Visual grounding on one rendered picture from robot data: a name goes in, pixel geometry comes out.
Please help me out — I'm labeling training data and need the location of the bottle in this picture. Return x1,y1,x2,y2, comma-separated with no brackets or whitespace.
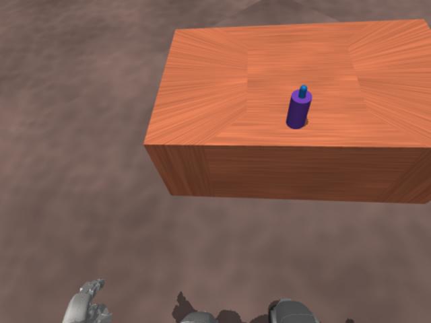
286,85,312,129

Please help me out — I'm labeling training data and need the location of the left robot hand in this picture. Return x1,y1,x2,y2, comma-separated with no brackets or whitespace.
62,279,112,323

